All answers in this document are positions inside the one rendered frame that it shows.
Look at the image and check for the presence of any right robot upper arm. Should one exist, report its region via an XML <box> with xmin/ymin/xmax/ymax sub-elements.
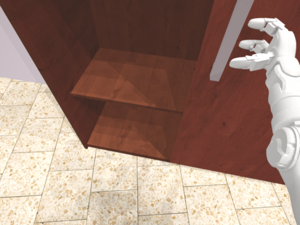
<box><xmin>266</xmin><ymin>126</ymin><xmax>300</xmax><ymax>225</ymax></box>

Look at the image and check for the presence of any robot right forearm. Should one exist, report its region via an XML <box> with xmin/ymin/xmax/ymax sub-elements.
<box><xmin>265</xmin><ymin>56</ymin><xmax>300</xmax><ymax>134</ymax></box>

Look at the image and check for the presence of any right robot hand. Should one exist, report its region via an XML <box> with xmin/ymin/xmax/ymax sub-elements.
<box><xmin>229</xmin><ymin>18</ymin><xmax>296</xmax><ymax>71</ymax></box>

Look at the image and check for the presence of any wardrobe door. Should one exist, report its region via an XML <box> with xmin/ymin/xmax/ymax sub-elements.
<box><xmin>170</xmin><ymin>0</ymin><xmax>300</xmax><ymax>184</ymax></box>

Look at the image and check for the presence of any handle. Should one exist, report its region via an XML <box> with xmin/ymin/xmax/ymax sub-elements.
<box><xmin>210</xmin><ymin>0</ymin><xmax>254</xmax><ymax>82</ymax></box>

